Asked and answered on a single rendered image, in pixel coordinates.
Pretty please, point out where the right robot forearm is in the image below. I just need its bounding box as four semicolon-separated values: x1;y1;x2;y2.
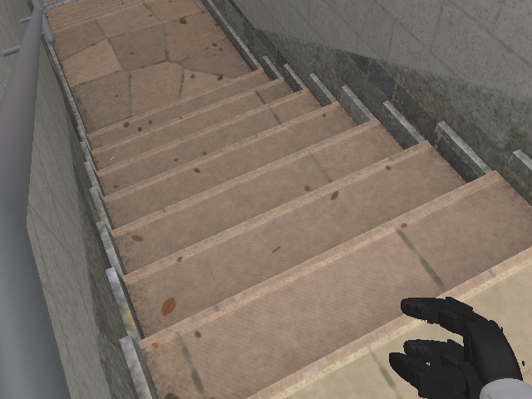
480;378;532;399

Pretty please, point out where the right robot hand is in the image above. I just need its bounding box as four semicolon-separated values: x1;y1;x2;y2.
389;297;525;399

